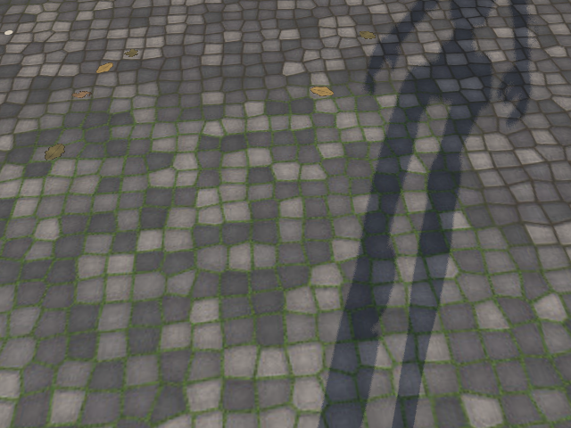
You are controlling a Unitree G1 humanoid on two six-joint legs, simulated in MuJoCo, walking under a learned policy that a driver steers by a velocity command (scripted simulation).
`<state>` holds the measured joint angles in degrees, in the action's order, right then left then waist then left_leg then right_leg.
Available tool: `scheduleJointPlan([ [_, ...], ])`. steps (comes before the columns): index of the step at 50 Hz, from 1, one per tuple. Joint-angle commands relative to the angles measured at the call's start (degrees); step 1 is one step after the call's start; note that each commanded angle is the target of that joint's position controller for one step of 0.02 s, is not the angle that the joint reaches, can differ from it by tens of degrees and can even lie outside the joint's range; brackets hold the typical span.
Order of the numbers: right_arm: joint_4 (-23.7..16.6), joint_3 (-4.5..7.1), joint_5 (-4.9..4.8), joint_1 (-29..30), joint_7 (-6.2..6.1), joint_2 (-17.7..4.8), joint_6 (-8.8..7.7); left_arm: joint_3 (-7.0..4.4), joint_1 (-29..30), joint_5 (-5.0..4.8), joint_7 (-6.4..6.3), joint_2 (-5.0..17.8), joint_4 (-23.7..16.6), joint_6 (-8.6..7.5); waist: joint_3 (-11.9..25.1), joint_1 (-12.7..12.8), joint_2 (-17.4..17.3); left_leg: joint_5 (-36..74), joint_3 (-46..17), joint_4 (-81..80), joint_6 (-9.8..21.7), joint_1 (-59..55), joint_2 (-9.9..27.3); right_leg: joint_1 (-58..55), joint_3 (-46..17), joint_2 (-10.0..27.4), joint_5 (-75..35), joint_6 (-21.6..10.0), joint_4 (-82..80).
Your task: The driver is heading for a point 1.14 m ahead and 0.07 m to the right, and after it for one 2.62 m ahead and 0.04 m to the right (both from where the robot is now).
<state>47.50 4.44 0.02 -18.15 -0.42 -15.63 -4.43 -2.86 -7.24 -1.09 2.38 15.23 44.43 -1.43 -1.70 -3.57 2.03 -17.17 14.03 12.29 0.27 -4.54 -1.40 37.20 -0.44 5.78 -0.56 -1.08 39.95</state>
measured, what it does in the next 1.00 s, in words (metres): walks ahead: right foot, then left foot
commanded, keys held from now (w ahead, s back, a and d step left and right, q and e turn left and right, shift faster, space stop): w+e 0.28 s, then w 0.04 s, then w+q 0.68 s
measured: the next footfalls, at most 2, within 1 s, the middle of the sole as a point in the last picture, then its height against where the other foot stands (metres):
right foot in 0.10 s outside the picture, level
left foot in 0.64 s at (279, 389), level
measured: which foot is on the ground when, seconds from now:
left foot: down 0.00-0.12, up 0.14-0.62, down 0.64-1.00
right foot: up 0.00-0.08, down 0.10-0.66, up 0.68-1.00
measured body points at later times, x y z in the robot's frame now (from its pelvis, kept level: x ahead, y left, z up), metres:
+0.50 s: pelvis +0.28 -0.05 +0.01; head +0.31 -0.07 +0.46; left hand +0.41 +0.21 -0.10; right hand +0.43 -0.34 -0.09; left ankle +0.51 +0.06 -0.69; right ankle +0.19 -0.12 -0.74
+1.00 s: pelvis +0.59 -0.05 +0.01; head +0.63 -0.04 +0.46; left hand +0.80 +0.20 -0.07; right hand +0.65 -0.34 -0.10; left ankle +0.54 +0.03 -0.74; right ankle +0.78 -0.23 -0.69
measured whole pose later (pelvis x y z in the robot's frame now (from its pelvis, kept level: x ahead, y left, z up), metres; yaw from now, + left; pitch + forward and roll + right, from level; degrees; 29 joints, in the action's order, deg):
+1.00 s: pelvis +0.59 -0.05 +0.01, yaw +3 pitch +2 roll +0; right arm 43.7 3.2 -1.4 -19.6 -0.4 -16.2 -2.6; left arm -2.1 -3.8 0.5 0.2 16.3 38.6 -5.5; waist -1.9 -4.4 1.6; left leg -14.0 -9.1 20.0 4.9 7.2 -7.0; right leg 36.0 -6.9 2.9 -1.7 3.9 33.6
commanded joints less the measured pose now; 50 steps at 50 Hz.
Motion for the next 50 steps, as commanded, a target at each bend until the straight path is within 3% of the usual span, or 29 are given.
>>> scheduleJointPlan([
  [1,-2.18,2.79,-1.04,0.89,-0.48,-10.57,0.56,-0.74,5.95,0.03,1.02,3.96,-6.34,-0.65,-4.39,0.52,-4.36,30.17,-3.27,-0.59,7.86,-0.72,18.79,1.93,2.3,-0.61,4.81,-2.41,-2.99],
  [3,-2.38,3.25,-1.45,1.99,-0.81,-12.31,1.43,-1.84,2.42,-0.05,1.14,5.9,-6.62,-0.3,-0.36,3.35,-6.42,49.95,-1.75,8.15,6.44,-2.19,18.39,-5.61,6.08,-4.61,10.72,-4.7,-2.69],
  [4,-2.6,3.27,-1.68,2.96,-0.92,-12.69,1.97,-3.04,-3.8,-0.28,0.97,7.81,-5.4,-0.14,3.22,7.12,-6.51,56.38,-0.61,17.37,5.32,-0.77,17.16,-13.92,7.64,-7.35,11.75,-6.3,-3.76],
  [5,-2.89,2.75,-1.75,3.29,-1.05,-11.81,2.09,-5.07,-13.3,-0.43,0.2,11.3,-2.92,0.08,8.26,12.0,-4.88,52.63,0.56,30.66,3.09,5.75,14.51,-28.63,6.77,-9.74,8.89,-8.55,-7.21],
  [6,-4.19,1.05,0.53,1.3,-1.02,-7.03,1.47,-6.66,-19.2,-0.76,-1.12,17.18,-1.69,0.71,12.51,11.95,6.71,19.2,0.42,49.98,-0.06,22.05,10.19,-44.36,-10.97,1.06,5.88,-12.6,-8.5],
  [7,-7.12,-0.74,0.63,-1.79,-0.34,-2.08,-0.46,-6.52,-15.62,-0.62,-0.79,20.05,-4.03,-0.25,20.56,6.23,14.86,-17.62,-11.31,67.32,-2.83,43.1,-2.33,-58.91,-45.44,12.66,21.19,-24.7,-19.56],
  [8,-7.59,0.31,-1.64,5.28,0.46,-7.99,-2.49,-5.01,-15.82,-0.37,-0.23,14.58,-4.72,-1.12,19.75,10.69,4.98,-14.97,-20.03,69.01,-1.2,49.23,0.9,-58.16,-45.38,13.09,24.15,-21.83,-25.01],
  [9,-8.96,0.44,-2.98,8.91,0.76,-8.65,-3.51,-4.33,-14.19,-0.08,-0.25,12.16,-4.47,-1.9,12.24,10.02,3.16,-9.92,-19.27,66.0,0.42,51.53,3.25,-51.91,-37.26,11.32,21.37,-19.41,-24.9],
  [10,-8.34,0.31,-1.93,9.07,0.29,-7.88,-3.87,-3.79,-10.57,-0.1,-0.27,10.58,-4.85,-2.3,7.32,7.08,-2.1,-5.48,-19.2,60.61,0.71,48.84,5.98,-43.2,-30.48,8.72,14.73,-17.26,-24.55],
  [11,-7.71,0.79,-0.32,8.74,-0.09,-8.52,-3.62,-3.17,-7.33,0.09,-0.59,8.43,-5.55,-2.4,5.43,5.13,-1.76,-2.78,-19.29,55.62,0.31,44.86,7.62,-36.95,-25.34,6.53,8.6,-16.11,-24.88],
  [12,-7.42,1.01,0.13,7.72,0.02,-8.58,-2.96,-2.79,-5.82,0.79,-0.94,7.8,-6.55,-2.4,4.69,3.63,-0.25,-0.88,-19.5,53.82,-0.13,41.33,8.34,-32.82,-22.99,5.12,4.59,-15.81,-25.99],
  [15,-7.42,0.71,0.76,7.38,0.08,-6.59,-1.31,-3.05,-6.51,0.61,-1.92,9.0,-6.61,-2.67,3.72,2.71,-0.43,3.16,-17.61,46.76,-2.75,39.48,7.85,-27.64,-17.39,3.38,-4.72,-16.09,-27.72],
  [20,-8.43,-0.91,-0.01,15.26,1.04,-3.58,-1.21,-2.55,-9.85,0.69,-2.88,8.88,-4.33,-2.69,1.3,6.72,2.09,23.27,-15.01,26.53,-3.64,37.09,6.57,-26.13,-7.9,-0.06,-3.82,-11.55,-28.94],
  [23,-9.4,-1.15,-0.95,19.42,1.86,-4.14,-1.57,-2.51,-12.45,0.78,-2.64,9.72,-2.46,-2.96,-0.75,8.98,2.08,27.68,-14.69,21.3,-1.93,37.7,6.0,-29.7,-8.39,2.82,1.2,-11.23,-30.07],
  [26,-10.63,-1.15,-1.18,21.49,2.91,-4.97,-1.85,-2.68,-13.92,0.91,-2.65,10.1,-0.52,-2.55,-2.48,9.41,1.26,22.56,-15.14,18.62,0.79,43.29,5.54,-38.67,-8.01,6.42,-2.79,-10.69,-27.98],
  [29,-10.73,-0.89,-1.21,18.78,3.96,-5.86,-1.89,-3.07,-12.7,0.92,-3.18,11.04,0.08,-1.82,-0.86,7.1,2.05,14.68,-14.07,17.71,3.76,40.69,3.27,-43.67,-5.33,7.74,-18.23,-8.84,-22.79],
  [30,-9.96,-0.3,-1.06,15.37,3.91,-7.02,-1.7,-3.21,-11.8,1.09,-3.4,11.62,-0.16,-1.58,1.93,5.26,2.92,12.47,-12.39,18.28,4.82,35.43,1.22,-44.14,-4.05,7.14,-29.15,-8.03,-18.64],
  [31,-8.16,0.79,-0.8,8.63,3.66,-8.74,-1.49,-3.11,-10.45,1.16,-3.64,11.71,-0.56,-1.1,6.21,1.45,2.4,13.04,-10.42,17.27,6.3,26.3,-1.25,-43.08,-1.69,5.24,-38.2,-6.76,-9.92],
  [32,-6.46,1.94,-0.63,0.6,3.22,-11.24,-1.23,-2.61,-9.99,1.45,-4.06,10.96,-1.4,-0.92,11.34,-2.4,0.35,15.96,-14.54,17.32,8.5,12.65,0.67,-35.78,0.42,3.0,-34.57,-4.73,2.5],
  [33,-6.45,3.32,-0.26,-5.19,2.86,-17.06,-1.08,-1.16,-15.9,2.43,-3.75,6.7,-3.31,-1.98,19.2,-0.69,-11.13,13.6,-38.54,17.43,17.58,-9.12,14.34,-14.58,2.43,-4.61,-9.02,-0.41,24.63],
  [34,-5.43,2.57,-1.49,-6.96,3.0,-13.7,-0.87,-0.22,-15.99,2.11,-2.96,4.97,-2.8,-3.4,23.02,-1.02,-17.08,2.79,-60.13,7.04,22.86,-18.09,20.26,-0.01,-3.26,-11.81,30.85,1.48,36.02],
  [35,-5.98,1.58,-1.64,-4.73,2.75,-10.75,-0.67,-1.02,-11.11,0.14,-2.0,9.25,-4.37,-4.93,16.53,-2.42,-11.66,-5.31,-56.24,4.77,19.67,-14.36,19.03,6.25,-7.83,-7.67,28.88,0.21,38.75],
  [36,-7.09,1.3,-1.07,-1.39,2.46,-9.69,-0.41,-0.91,-6.07,-0.78,-1.64,9.52,-5.92,-5.82,10.12,-1.96,-6.68,-4.37,-49.27,3.81,17.6,-6.31,17.05,6.88,-6.78,-5.09,24.52,-0.56,36.06],
  [37,-7.66,0.9,-0.6,1.47,2.41,-8.86,-0.26,-0.91,-3.6,0.24,-1.72,9.05,-6.53,-6.27,4.66,-0.12,-2.15,1.22,-44.18,2.44,16.63,2.4,14.91,5.72,-5.85,-3.25,21.81,-0.57,30.64],
  [38,-8.28,0.45,-0.21,3.24,2.18,-7.69,-0.38,-1.38,-3.73,1.54,-2.03,9.39,-6.58,-6.08,3.48,1.75,-2.13,7.11,-40.72,1.47,15.93,7.37,13.05,2.24,-5.88,-1.56,19.4,-0.19,25.87],
  [39,-8.92,0.29,-0.05,4.25,2.0,-7.58,-0.25,-1.45,-4.71,2.05,-2.14,8.91,-6.69,-5.67,3.05,3.14,-3.68,11.36,-39.01,0.54,16.0,10.46,11.55,-0.31,-5.59,-1.21,18.51,0.57,23.53],
  [41,-9.19,0.54,-0.44,4.34,1.46,-8.19,-0.15,-1.25,-6.29,2.29,-2.43,7.59,-6.64,-4.76,3.01,4.24,-5.27,17.64,-35.56,-0.27,16.56,14.29,10.32,-1.89,-4.31,-0.99,17.56,2.49,18.92],
  [46,-7.83,1.41,-1.28,0.79,-0.13,-10.55,0.58,-0.14,3.2,2.12,-2.7,4.6,-9.28,-4.47,1.54,1.1,-5.76,19.13,-28.9,0.4,13.02,20.43,5.43,-6.43,-2.68,-4.03,-0.01,5.46,-1.35],
  [50,-6.33,1.48,-1.78,-3.35,-0.62,-10.32,1.67,-0.35,9.14,0.99,-1.87,5.3,-10.95,-5.27,1.65,-1.09,-6.66,14.6,-32.93,3.73,11.43,17.48,6.35,-9.89,-3.63,-6.5,-4.43,5.05,-9.89],
])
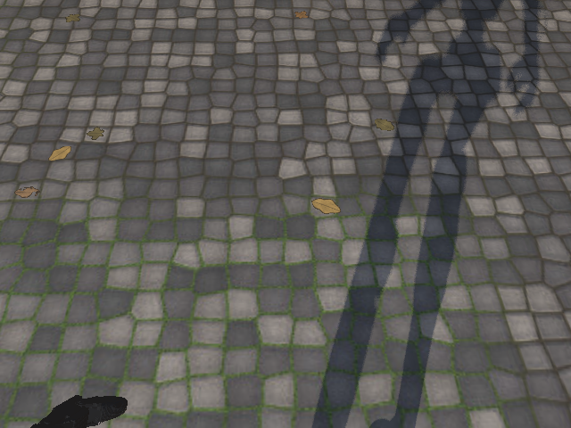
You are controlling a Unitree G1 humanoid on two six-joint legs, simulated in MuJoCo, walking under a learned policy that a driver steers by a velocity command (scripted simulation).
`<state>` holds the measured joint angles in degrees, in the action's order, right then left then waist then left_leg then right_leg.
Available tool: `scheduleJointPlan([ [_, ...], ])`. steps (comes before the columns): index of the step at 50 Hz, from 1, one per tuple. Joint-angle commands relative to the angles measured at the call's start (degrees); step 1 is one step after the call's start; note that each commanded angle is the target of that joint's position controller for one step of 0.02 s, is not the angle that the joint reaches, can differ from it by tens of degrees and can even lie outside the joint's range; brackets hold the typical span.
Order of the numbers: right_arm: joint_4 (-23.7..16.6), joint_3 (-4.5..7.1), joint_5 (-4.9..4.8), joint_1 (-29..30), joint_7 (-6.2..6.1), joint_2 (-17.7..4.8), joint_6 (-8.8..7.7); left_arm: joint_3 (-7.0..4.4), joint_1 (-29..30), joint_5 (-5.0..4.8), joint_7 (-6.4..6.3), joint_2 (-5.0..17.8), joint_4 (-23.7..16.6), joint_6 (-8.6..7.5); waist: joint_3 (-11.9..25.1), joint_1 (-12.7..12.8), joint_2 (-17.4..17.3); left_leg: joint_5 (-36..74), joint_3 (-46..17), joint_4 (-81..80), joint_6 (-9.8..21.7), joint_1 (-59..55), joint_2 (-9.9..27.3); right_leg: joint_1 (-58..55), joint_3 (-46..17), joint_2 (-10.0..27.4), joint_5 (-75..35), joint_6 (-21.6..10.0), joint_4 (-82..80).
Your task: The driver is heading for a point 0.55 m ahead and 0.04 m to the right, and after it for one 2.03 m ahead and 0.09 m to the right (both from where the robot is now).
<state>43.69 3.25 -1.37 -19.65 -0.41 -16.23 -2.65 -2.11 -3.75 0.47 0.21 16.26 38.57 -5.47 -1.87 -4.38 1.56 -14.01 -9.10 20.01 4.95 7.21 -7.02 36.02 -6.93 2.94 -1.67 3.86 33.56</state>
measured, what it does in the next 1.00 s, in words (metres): walks ahead: right foot, then left foot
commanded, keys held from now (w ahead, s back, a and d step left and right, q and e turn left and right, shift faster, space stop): w+q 0.02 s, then w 0.48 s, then w+e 0.50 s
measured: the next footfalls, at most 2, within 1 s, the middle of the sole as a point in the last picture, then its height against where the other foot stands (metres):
right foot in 0.12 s outside the picture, level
left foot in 0.60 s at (206, 420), level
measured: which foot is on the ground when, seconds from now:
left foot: down 0.00-0.14, up 0.16-0.58, down 0.60-1.00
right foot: up 0.00-0.10, down 0.12-0.60, up 0.62-1.00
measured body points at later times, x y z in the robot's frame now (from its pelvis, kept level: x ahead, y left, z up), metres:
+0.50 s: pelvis +0.28 -0.02 +0.00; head +0.31 -0.02 +0.45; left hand +0.24 +0.26 -0.13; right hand +0.53 -0.22 -0.09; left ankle +0.42 +0.15 -0.71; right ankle +0.21 -0.14 -0.75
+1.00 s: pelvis +0.54 +0.04 -0.01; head +0.56 +0.03 +0.44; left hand +0.74 +0.28 -0.10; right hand +0.54 -0.25 -0.13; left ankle +0.45 +0.15 -0.74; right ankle +0.70 -0.12 -0.70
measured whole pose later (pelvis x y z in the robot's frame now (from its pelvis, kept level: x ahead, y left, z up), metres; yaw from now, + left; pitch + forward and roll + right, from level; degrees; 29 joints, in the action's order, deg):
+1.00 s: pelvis +0.54 +0.04 -0.01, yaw -6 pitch +1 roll +3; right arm 48.7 4.0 0.3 -18.7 -0.1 -16.1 -4.8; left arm -3.2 -8.0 -1.2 1.9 16.3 42.0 -1.5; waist -1.5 -4.2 2.2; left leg -15.7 12.3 12.4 0.8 -2.5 -1.5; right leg 38.5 -1.6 5.9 -0.8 -0.5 41.9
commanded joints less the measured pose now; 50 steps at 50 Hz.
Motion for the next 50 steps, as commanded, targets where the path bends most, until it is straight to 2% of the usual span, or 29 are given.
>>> scheduleJointPlan([
  [1,-2.41,2.63,-0.41,-2.32,-0.74,-9.42,0.15,-1.36,5.98,-0.7,0.51,4.92,-5.26,-1.46,1.97,-0.11,-6.42,10.52,-11.72,-2.34,6.43,3.39,12.63,-8.84,2.06,-3.79,-1.94,-0.33,-5.18],
  [4,-2.09,2.59,0.2,-1.98,-0.95,-8.8,0.6,-2.12,2.44,-0.69,0.98,6.52,-4.17,-2.26,2.61,2.03,-8.59,14.46,-14.4,2.69,5.28,-1.78,15.23,-12.26,2.57,-3.04,2.82,-3.26,-7.48],
  [5,-2.26,2.24,0.39,-1.43,-0.78,-7.81,0.63,-2.78,-1.99,-0.32,0.74,7.46,-2.94,-2.52,4.64,4.44,-8.5,19.75,-13.24,6.83,4.17,-1.63,13.44,-18.82,3.8,-3.3,2.74,-5.14,-9.89],
  [6,-2.93,1.29,0.91,-0.97,-0.43,-5.53,0.4,-3.51,-8.81,0.56,0.4,9.44,-2.01,-2.79,10.95,7.77,-6.78,20.0,-10.4,17.23,2.54,1.82,10.86,-31.01,-0.06,1.72,2.79,-8.48,-7.87],
  [7,-3.52,0.16,0.7,-6.94,-0.33,-2.39,-0.14,-4.76,-16.43,1.39,0.15,14.16,-0.91,-2.5,19.8,7.87,4.02,5.97,-3.84,35.47,-1.4,17.63,3.73,-51.99,-17.86,13.26,6.18,-16.5,-7.01],
  [8,-3.18,-0.27,-0.3,-10.61,-0.32,-2.83,-0.61,-5.21,-20.9,-0.45,0.79,13.63,2.2,-1.62,21.9,7.78,16.8,-18.98,-0.32,48.77,-3.45,31.09,1.52,-57.75,-37.45,20.63,20.41,-22.01,-13.73],
  [9,-3.25,0.82,-0.69,-5.75,-0.23,-7.95,-0.86,-3.92,-18.52,-1.45,0.85,9.16,1.42,-1.46,13.48,9.09,8.75,-16.66,-2.5,52.99,-3.31,36.47,4.78,-51.6,-35.45,18.72,30.08,-19.79,-16.35],
  [10,-4.49,1.09,-0.41,0.46,-0.17,-8.83,-0.86,-3.24,-15.28,-0.95,0.71,7.26,0.96,-1.02,7.06,9.21,3.94,-11.95,-0.49,53.32,-3.33,37.2,6.9,-44.48,-27.27,16.2,28.26,-17.6,-17.16],
  [11,-5.57,0.99,0.38,4.12,-0.03,-8.15,-1.04,-2.72,-12.87,-0.39,0.76,6.33,1.03,-0.74,2.45,8.24,1.44,-8.79,1.1,50.42,-3.4,36.65,8.49,-37.54,-21.49,13.69,21.89,-16.97,-18.9],
  [12,-5.84,1.16,0.96,5.03,0.14,-7.5,-1.16,-2.26,-11.38,-0.02,0.74,5.25,1.21,-0.75,1.08,6.77,1.87,-6.21,1.64,46.92,-3.46,34.84,10.44,-33.61,-17.62,11.82,16.53,-16.47,-20.08],
  [13,-5.72,1.0,0.89,4.33,0.38,-6.41,-1.17,-2.01,-10.71,0.23,0.76,4.84,1.37,-0.78,0.84,5.6,3.21,-4.94,2.46,44.63,-3.65,32.22,11.44,-30.8,-14.72,10.19,12.72,-16.06,-21.29],
  [15,-5.51,0.44,0.84,3.68,0.65,-4.33,-1.03,-2.1,-10.97,-0.42,0.85,5.21,2.16,-0.96,1.52,4.8,4.41,-3.85,4.35,40.11,-4.34,30.29,12.1,-28.63,-10.56,9.06,7.02,-16.79,-22.99],
  [17,-6.72,-0.25,1.32,7.01,0.74,-3.05,-1.18,-2.66,-11.7,-0.85,0.65,7.34,3.04,-0.95,0.97,5.33,3.59,-0.08,5.56,33.27,-5.2,30.6,12.78,-27.72,-7.42,9.17,2.67,-17.57,-24.54],
  [20,-7.75,-0.99,1.27,12.46,1.21,-1.96,-1.72,-2.99,-13.05,-1.24,0.39,8.95,4.26,-0.4,0.63,7.05,2.64,9.92,7.04,21.64,-5.55,27.26,12.13,-26.78,-2.25,7.51,0.23,-16.26,-25.2],
  [24,-9.48,-0.89,0.5,18.74,1.92,-2.77,-2.16,-3.02,-17.59,-1.93,0.36,9.88,6.85,0.41,-0.28,9.17,2.64,15.84,7.91,13.54,-5.23,23.97,10.23,-29.29,-0.86,8.53,0.25,-14.94,-23.99],
  [27,-10.74,-0.35,0.46,20.51,2.47,-4.11,-2.66,-3.14,-19.29,-2.18,0.08,10.41,8.36,1.44,-0.96,8.16,2.86,11.56,7.46,9.56,-3.45,22.03,9.38,-33.12,-2.99,10.61,-1.96,-13.56,-20.74],
  [29,-8.89,0.98,0.77,13.44,2.23,-6.5,-3.01,-3.17,-18.08,-2.18,-0.23,11.08,8.42,2.05,2.61,3.34,2.67,10.23,8.96,5.88,-1.61,10.35,7.55,-32.32,-1.93,8.83,-11.69,-11.67,-12.86],
  [30,-6.87,2.36,1.26,5.32,1.65,-9.41,-3.01,-2.48,-17.9,-1.65,-0.26,9.44,7.99,1.95,8.35,-0.5,1.54,11.13,7.42,6.7,0.18,-2.74,9.74,-27.49,0.23,5.7,-11.95,-9.86,-2.56],
  [31,-5.74,3.57,2.09,-5.06,0.85,-14.31,-2.64,-0.86,-17.75,0.23,-0.3,5.04,5.9,1.63,18.08,-4.06,-7.08,12.76,-5.88,8.56,3.75,-19.51,22.64,-15.76,3.48,0.76,6.78,-7.25,16.49],
  [32,-4.73,3.77,2.13,-5.89,1.22,-15.84,-1.95,0.19,-25.28,-1.44,-0.22,1.12,5.67,0.68,24.01,-0.44,-21.45,-0.62,-28.4,1.38,11.04,-30.32,32.11,1.49,2.9,-5.41,35.68,-5.08,31.87],
  [33,-4.99,2.47,1.5,-4.46,1.28,-10.17,-1.86,-1.48,-21.56,-2.71,-0.26,7.79,6.55,0.45,17.57,-2.19,-12.94,-8.44,-27.01,-1.6,9.17,-25.0,29.73,6.67,-1.08,-2.3,34.01,-4.96,37.65],
  [34,-4.95,1.72,1.15,-1.14,1.19,-8.01,-2.03,-2.21,-16.94,-3.17,-0.18,9.36,5.3,0.41,10.33,-1.61,-10.39,-7.06,-18.43,-2.8,7.12,-18.21,27.82,8.71,-0.11,-0.19,28.46,-5.23,37.72],
  [35,-5.06,1.23,1.47,2.62,1.35,-6.67,-2.25,-2.19,-15.16,-2.74,-0.43,8.36,5.22,0.69,7.03,0.29,-7.23,-2.04,-12.87,-4.55,6.11,-11.61,25.39,6.52,0.82,1.88,23.92,-4.81,36.04],
  [36,-4.88,0.91,1.75,5.24,1.53,-5.07,-2.53,-2.4,-14.46,-2.11,-0.5,7.57,5.14,1.19,4.22,1.78,-7.43,2.18,-8.22,-6.52,5.82,-6.7,23.5,4.91,0.89,3.17,20.89,-4.43,33.67],
  [37,-4.56,0.84,2.2,6.7,1.55,-4.49,-2.96,-2.38,-15.57,-2.14,-0.41,6.35,5.41,1.89,3.37,3.37,-8.52,5.13,-4.47,-8.42,5.47,-3.04,22.41,1.79,0.7,4.26,18.67,-4.14,32.74],
  [39,-3.52,1.16,2.21,7.84,1.52,-4.32,-3.83,-2.17,-15.76,-2.26,-0.35,4.13,5.36,3.05,2.17,4.64,-7.55,10.97,0.57,-10.95,6.07,0.24,22.05,0.46,1.0,4.66,16.42,-3.53,31.65],
  [43,-1.25,2.05,2.38,7.17,0.76,-6.26,-4.11,-2.06,-11.13,-1.75,-0.01,3.11,3.08,3.64,0.04,4.51,-5.0,17.62,8.46,-12.75,6.23,-0.53,21.9,4.14,0.43,4.77,7.09,-2.74,22.8],
  [46,-0.18,2.42,2.05,6.48,0.21,-7.73,-3.62,-1.5,-5.92,-1.66,1.22,2.18,1.44,3.22,-1.4,2.77,-4.19,18.57,14.14,-13.35,5.01,-1.11,20.85,1.95,3.55,4.04,-0.59,-3.43,12.62],
  [50,2.05,3.13,1.0,2.73,-0.12,-9.62,-2.35,-1.15,1.2,-1.65,2.53,2.09,-2.1,3.26,-3.64,0.35,-3.26,20.01,17.29,-11.94,4.05,-7.63,22.94,3.18,6.57,3.27,0.25,-5.42,5.13],
])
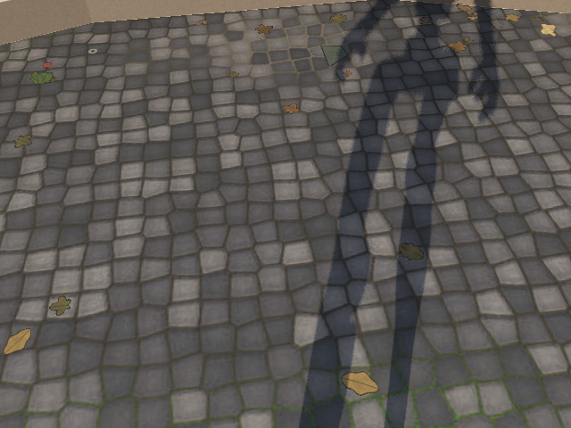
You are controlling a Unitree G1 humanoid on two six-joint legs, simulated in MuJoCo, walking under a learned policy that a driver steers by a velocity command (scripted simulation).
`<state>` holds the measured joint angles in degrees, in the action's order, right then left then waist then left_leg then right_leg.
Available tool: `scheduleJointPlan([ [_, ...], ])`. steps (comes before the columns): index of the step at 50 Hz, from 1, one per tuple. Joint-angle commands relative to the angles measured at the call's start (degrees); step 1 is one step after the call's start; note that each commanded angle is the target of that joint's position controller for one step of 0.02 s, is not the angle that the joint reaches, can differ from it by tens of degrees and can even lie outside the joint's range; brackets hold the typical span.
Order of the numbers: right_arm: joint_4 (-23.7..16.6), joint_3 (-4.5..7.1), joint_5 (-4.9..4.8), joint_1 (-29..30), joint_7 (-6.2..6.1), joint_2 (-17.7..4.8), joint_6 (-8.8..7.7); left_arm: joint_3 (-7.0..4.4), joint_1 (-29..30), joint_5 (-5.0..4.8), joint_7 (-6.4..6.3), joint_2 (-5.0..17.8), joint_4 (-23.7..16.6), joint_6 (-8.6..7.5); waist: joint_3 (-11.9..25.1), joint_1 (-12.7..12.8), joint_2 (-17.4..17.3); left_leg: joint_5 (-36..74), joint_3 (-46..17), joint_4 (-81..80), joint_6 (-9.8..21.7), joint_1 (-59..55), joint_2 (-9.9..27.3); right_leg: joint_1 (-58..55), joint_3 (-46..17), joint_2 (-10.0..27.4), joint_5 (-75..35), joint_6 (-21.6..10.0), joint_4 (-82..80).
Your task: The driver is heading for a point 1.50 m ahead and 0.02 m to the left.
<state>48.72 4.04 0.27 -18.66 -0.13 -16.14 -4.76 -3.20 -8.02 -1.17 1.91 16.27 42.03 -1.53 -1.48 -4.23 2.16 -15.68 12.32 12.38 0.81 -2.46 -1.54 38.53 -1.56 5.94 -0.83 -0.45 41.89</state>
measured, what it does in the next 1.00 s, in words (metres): walks ahead: right foot, then left foot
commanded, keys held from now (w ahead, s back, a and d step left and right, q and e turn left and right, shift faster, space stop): w+e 0.18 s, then w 0.04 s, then w+q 0.18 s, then q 0.60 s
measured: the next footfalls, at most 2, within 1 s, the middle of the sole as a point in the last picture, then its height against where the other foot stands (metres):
right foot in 0.14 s outside the picture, level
left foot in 0.64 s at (271, 400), level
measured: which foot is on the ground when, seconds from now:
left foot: down 0.00-0.12, up 0.14-0.62, down 0.64-1.00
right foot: up 0.00-0.12, down 0.14-0.64, up 0.66-1.00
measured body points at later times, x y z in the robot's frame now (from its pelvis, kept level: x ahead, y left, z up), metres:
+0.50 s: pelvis +0.28 -0.06 +0.00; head +0.30 -0.07 +0.45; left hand +0.39 +0.20 -0.11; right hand +0.41 -0.34 -0.11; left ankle +0.50 +0.09 -0.68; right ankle +0.20 -0.13 -0.74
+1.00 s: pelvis +0.45 -0.07 -0.01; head +0.49 -0.06 +0.44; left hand +0.56 +0.23 -0.11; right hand +0.64 -0.33 -0.10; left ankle +0.51 +0.03 -0.74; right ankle +0.52 -0.22 -0.71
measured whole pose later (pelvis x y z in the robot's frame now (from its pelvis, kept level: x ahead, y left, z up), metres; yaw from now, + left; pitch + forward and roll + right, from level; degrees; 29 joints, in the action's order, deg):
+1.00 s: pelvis +0.45 -0.07 -0.01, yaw +10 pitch +3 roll +0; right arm 37.7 4.5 -0.3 -9.6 -1.3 -17.7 2.1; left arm -2.5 -7.8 0.3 -2.0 16.5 41.2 0.1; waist -2.0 -1.7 -0.1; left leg -6.1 -8.8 27.7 2.9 24.0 -7.3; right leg 28.8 -7.4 0.0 18.2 4.5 43.6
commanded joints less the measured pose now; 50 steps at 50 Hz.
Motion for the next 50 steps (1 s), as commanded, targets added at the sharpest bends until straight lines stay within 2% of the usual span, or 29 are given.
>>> scheduleJointPlan([
  [1,-2.52,2.53,-0.98,1.23,-0.43,-10.12,0.21,-0.15,6.46,-0.01,1.11,2.41,-6.38,-0.63,-4.2,0.18,-4.06,23.7,-3.54,-3.07,7.74,-0.1,18.02,0.99,1.94,-0.12,1.32,-1.82,-4.24],
  [4,-2.38,3.2,-1.65,1.87,-0.85,-12.32,1.53,-1.32,4.53,0.13,1.6,4.63,-7.63,-0.26,-0.91,2.96,-6.46,46.61,-1.05,6.42,5.84,-3.9,18.3,-5.85,6.46,-4.48,9.83,-4.91,-5.23],
  [6,-2.87,3.08,-1.94,3.28,-1.29,-12.5,2.4,-4.07,-9.23,-0.12,0.97,9.04,-4.52,0.06,6.77,10.94,-5.98,54.11,1.39,26.02,3.25,1.21,15.46,-25.38,8.26,-9.51,9.14,-8.41,-9.15],
  [7,-3.87,2.01,-0.55,2.02,-1.43,-10.01,2.0,-6.11,-18.17,-0.32,-0.3,14.18,-2.5,0.73,12.1,14.11,0.73,35.48,1.48,43.93,0.49,15.47,12.73,-42.99,-3.49,-3.3,8.45,-11.84,-10.81],
  [8,-7.06,-0.7,1.27,-3.45,-0.41,-1.64,0.3,-6.49,-15.26,-0.76,-0.49,19.71,-3.31,0.13,17.16,6.28,14.08,-17.39,-5.47,62.85,-2.85,40.76,0.35,-60.17,-36.69,10.58,18.85,-22.97,-17.2],
  [9,-7.43,0.01,-1.01,3.33,0.43,-6.66,-1.9,-5.02,-16.78,-0.33,-0.19,14.45,-4.85,-0.72,21.73,11.19,6.26,-18.28,-17.39,67.55,-1.71,46.78,0.7,-61.68,-45.34,13.01,24.98,-23.3,-24.9],
  [10,-8.69,0.63,-3.09,7.84,0.88,-8.96,-2.96,-3.99,-14.64,0.27,-0.09,11.19,-4.19,-1.52,13.33,11.27,3.64,-12.29,-17.08,65.73,-0.21,50.27,3.55,-55.63,-36.48,11.87,20.3,-20.14,-25.94],
  [11,-8.27,0.34,-2.48,8.02,0.56,-8.12,-3.42,-3.39,-11.15,0.22,-0.17,9.43,-4.39,-1.9,8.94,8.61,-0.68,-7.09,-16.71,60.76,0.4,47.66,6.33,-47.26,-29.19,9.51,14.25,-17.95,-25.59],
  [12,-6.98,0.59,-1.24,7.3,0.25,-8.19,-3.17,-2.56,-7.13,0.53,-0.36,6.89,-4.93,-1.92,5.99,6.36,-1.44,-4.15,-16.15,56.25,0.03,43.88,8.52,-39.95,-22.55,7.64,6.79,-16.29,-25.97],
  [13,-6.07,0.81,-1.01,5.54,0.39,-8.29,-2.37,-1.88,-5.05,1.47,-0.58,5.26,-5.65,-2.09,5.38,4.58,0.28,-2.01,-16.47,54.51,-0.19,39.57,9.96,-35.1,-18.83,6.37,1.33,-15.63,-27.18],
  [15,-4.72,0.69,-0.89,3.24,0.54,-6.77,-0.72,-1.79,-4.73,1.56,-0.69,5.55,-5.05,-2.77,4.9,3.35,0.5,0.18,-15.4,52.06,-1.29,36.43,10.44,-30.57,-14.03,5.58,-5.09,-15.62,-29.64],
  [18,-5.46,0.13,-0.77,6.75,0.27,-5.18,0.66,-2.09,-6.63,1.67,-1.17,7.28,-2.9,-3.66,1.67,4.19,-0.02,8.21,-15.15,45.4,-2.74,40.28,10.79,-29.07,-7.48,4.83,-8.63,-14.59,-32.57],
  [22,-6.39,-0.51,-0.85,11.91,1.05,-3.72,-0.01,-1.62,-6.36,2.08,-1.94,7.07,-1.22,-3.7,-0.95,6.19,0.37,22.98,-13.4,29.33,-2.07,37.2,8.02,-28.48,1.99,1.38,-12.36,-10.17,-33.1],
  [24,-7.53,-0.94,-0.78,14.96,1.78,-2.71,-0.47,-1.62,-8.06,2.18,-2.39,7.57,0.28,-3.49,-0.95,7.81,0.15,27.87,-12.01,24.07,-1.6,34.19,5.97,-29.71,4.1,2.11,-16.36,-9.04,-32.24],
  [27,-8.74,-0.54,-0.93,15.54,3.03,-3.94,-0.52,-1.89,-7.8,1.76,-2.91,8.29,1.58,-2.33,-0.31,7.67,1.25,24.59,-11.92,20.19,-0.29,35.31,4.16,-36.82,5.0,4.38,-21.13,-8.25,-27.7],
  [29,-9.31,0.18,-0.31,13.4,3.88,-5.62,-0.43,-2.32,-6.44,1.11,-3.67,9.15,1.52,-1.1,1.27,5.94,2.41,16.77,-10.6,19.35,1.28,34.87,2.38,-41.35,4.68,5.8,-30.35,-7.45,-21.22],
  [31,-7.34,1.85,-0.02,3.5,3.97,-8.67,-0.44,-2.41,-4.39,0.86,-4.67,9.18,0.68,0.16,6.18,0.94,2.03,15.6,-8.72,15.92,3.41,24.58,-1.14,-41.08,6.01,4.05,-36.86,-5.01,-6.78],
  [32,-6.88,2.9,0.18,-1.69,3.16,-11.87,-0.44,-2.04,-5.27,1.41,-4.9,8.67,-0.15,0.17,10.57,-1.4,-2.67,32.44,-14.85,13.49,6.14,12.95,2.49,-34.18,7.71,0.23,-25.15,-1.75,7.42],
  [33,-8.17,3.55,0.48,-1.45,2.21,-16.62,0.02,-0.38,-12.96,3.84,-4.07,2.77,-1.59,-0.5,17.85,4.28,-16.93,58.05,-34.56,20.0,16.23,-7.6,17.28,-13.18,7.14,-9.08,25.47,2.67,28.56],
  [34,-9.76,2.83,0.64,-1.64,1.98,-14.36,0.34,0.28,-14.05,2.63,-3.01,4.1,-1.44,-1.27,28.13,2.26,-15.87,50.73,-51.75,14.7,24.99,-16.08,24.0,-3.48,-3.31,-13.62,41.19,4.17,41.71],
  [35,-11.43,2.5,0.25,1.43,1.74,-11.84,1.09,-0.68,-9.41,0.71,-2.41,8.18,-1.89,-1.46,25.27,0.16,-8.69,39.61,-46.03,12.34,22.24,-11.62,20.9,-0.97,-7.03,-9.41,36.22,3.15,42.63],
  [36,-12.09,1.88,-0.53,4.8,1.23,-9.56,1.83,-0.71,-5.02,0.39,-2.64,8.31,-3.27,-1.09,18.28,0.82,-4.21,30.46,-40.89,10.67,19.04,-4.15,18.08,0.52,-5.78,-7.31,31.95,2.71,39.3],
  [37,-12.49,1.35,-0.98,7.01,0.79,-8.29,2.54,-0.8,-3.2,1.04,-3.19,7.93,-3.32,-0.38,12.23,2.16,-0.65,25.08,-37.56,8.22,17.02,5.01,16.14,-0.09,-4.97,-5.54,29.4,2.92,34.71],
  [38,-12.83,1.28,-0.73,8.26,0.41,-8.16,2.99,-1.1,-2.93,1.55,-3.67,8.26,-3.87,0.49,9.31,3.7,-1.98,20.36,-36.26,6.3,15.99,12.04,14.39,-3.24,-4.98,-4.51,27.5,2.91,29.98],
  [40,-13.63,1.61,0.14,10.05,0.24,-8.68,3.81,-0.76,-5.09,1.62,-3.92,6.1,-3.55,1.3,6.59,5.76,-6.22,19.12,-32.76,4.44,14.47,19.95,10.69,-8.66,-3.09,-5.25,26.82,3.49,20.22],
  [42,-13.98,2.34,0.24,9.47,-0.32,-10.21,4.16,-0.45,-5.8,1.87,-4.36,4.94,-2.98,1.17,8.47,5.53,-7.4,24.37,-31.42,5.5,14.66,20.77,9.88,-11.04,-2.49,-6.16,25.39,4.72,13.93],
  [44,-14.43,2.81,-0.4,9.69,-0.96,-11.08,4.84,-0.5,-5.4,1.83,-4.48,5.12,-2.77,1.33,11.0,5.09,-7.51,20.17,-31.69,6.07,13.73,20.69,9.37,-12.91,-3.1,-6.38,20.9,5.44,9.98],
  [47,-15.16,2.88,-0.66,10.65,-1.47,-10.82,6.04,-0.71,-2.9,1.49,-4.31,5.22,-3.49,1.48,9.94,4.15,-9.16,6.63,-33.96,5.5,11.75,22.28,7.94,-14.03,-3.66,-6.99,17.81,5.53,4.98],
  [50,-15.44,2.9,-0.65,10.18,-1.5,-10.45,6.82,-1.02,-1.55,1.21,-3.8,5.41,-4.2,0.52,8.71,3.27,-11.14,2.7,-37.62,6.68,10.69,20.58,7.78,-15.21,-3.98,-7.63,18.38,4.66,-1.6],
])
Keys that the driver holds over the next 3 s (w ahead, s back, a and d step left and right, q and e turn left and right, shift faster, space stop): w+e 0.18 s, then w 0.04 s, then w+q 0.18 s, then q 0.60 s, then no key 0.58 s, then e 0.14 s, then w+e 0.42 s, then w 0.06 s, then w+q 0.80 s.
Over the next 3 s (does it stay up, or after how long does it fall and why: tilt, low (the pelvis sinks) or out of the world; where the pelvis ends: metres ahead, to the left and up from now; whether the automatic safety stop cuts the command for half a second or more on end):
stays up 1.09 -0.15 -0.01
